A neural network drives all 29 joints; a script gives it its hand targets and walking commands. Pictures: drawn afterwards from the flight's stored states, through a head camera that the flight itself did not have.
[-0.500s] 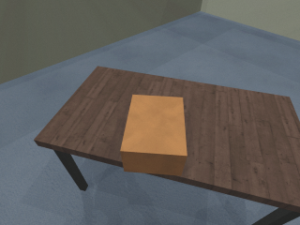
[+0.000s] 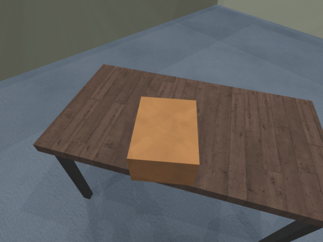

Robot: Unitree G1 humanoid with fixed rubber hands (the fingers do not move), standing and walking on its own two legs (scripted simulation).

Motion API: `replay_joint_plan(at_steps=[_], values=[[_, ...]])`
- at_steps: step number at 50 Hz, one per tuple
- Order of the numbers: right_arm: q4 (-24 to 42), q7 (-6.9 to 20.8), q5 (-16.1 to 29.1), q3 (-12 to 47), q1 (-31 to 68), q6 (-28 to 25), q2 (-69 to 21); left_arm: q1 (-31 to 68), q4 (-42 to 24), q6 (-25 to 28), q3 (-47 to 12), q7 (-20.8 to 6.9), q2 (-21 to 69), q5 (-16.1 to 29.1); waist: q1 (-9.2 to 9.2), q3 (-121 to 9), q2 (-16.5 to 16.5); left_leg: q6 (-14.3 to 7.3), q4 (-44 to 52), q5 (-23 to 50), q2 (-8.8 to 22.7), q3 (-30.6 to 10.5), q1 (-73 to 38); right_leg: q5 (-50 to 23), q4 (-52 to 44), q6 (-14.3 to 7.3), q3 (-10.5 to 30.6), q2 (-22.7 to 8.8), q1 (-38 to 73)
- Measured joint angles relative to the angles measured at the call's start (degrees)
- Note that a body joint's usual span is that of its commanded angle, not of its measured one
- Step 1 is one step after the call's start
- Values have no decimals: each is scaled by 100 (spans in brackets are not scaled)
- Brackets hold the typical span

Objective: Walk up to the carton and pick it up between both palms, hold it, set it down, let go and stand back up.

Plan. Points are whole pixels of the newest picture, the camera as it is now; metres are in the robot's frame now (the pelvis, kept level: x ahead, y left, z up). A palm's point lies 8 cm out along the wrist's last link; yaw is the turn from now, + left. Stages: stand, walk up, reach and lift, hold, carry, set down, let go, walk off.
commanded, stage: stand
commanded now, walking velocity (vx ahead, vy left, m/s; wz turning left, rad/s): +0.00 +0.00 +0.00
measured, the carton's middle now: (165, 138) +0.49 +0.00 -0.11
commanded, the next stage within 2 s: none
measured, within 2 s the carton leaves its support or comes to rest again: neither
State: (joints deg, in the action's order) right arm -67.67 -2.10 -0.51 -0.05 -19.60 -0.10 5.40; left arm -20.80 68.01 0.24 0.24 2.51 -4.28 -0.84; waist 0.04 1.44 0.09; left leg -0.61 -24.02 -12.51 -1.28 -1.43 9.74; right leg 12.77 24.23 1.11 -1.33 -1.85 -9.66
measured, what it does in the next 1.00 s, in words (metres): stands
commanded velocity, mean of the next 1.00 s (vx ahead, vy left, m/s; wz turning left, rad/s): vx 0.00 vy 0.00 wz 0.00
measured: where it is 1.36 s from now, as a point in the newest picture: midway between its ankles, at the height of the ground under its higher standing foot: outside the picture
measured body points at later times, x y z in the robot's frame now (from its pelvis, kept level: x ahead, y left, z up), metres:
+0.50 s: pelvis +0.01 -0.01 +0.00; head +0.02 -0.01 +0.45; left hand -0.03 +0.18 -0.17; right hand -0.02 -0.20 -0.16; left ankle +0.01 +0.11 -0.74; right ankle +0.00 -0.13 -0.74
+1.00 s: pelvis +0.02 -0.02 +0.00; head +0.03 -0.02 +0.45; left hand -0.01 +0.18 -0.17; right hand -0.01 -0.21 -0.17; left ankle +0.01 +0.11 -0.74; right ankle +0.00 -0.13 -0.74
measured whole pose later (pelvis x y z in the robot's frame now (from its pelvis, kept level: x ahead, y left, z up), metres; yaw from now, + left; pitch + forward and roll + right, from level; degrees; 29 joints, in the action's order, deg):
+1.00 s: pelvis +0.02 -0.02 +0.00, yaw +1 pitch -2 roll +0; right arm -67.9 -2.7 -0.4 -0.4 -18.1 -0.8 4.7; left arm -18.4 67.6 0.7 0.9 2.5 -4.4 -0.8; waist 0.1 2.3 -0.6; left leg 0.8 -24.6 -14.9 0.3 -2.6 7.7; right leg 14.8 23.6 -0.2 -2.4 -0.3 -6.8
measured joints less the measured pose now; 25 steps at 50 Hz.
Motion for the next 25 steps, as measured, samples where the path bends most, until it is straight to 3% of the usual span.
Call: replay_joint_plan(at_steps=[25], values=[[52, -27, -1, -5, 68, -52, -66, 184, -42, 28, 53, -7, 6, 7, 11, 62, -17, 90, -38, -125, 103, -65, -84, 97, -38, -83, -49, 102, 131]])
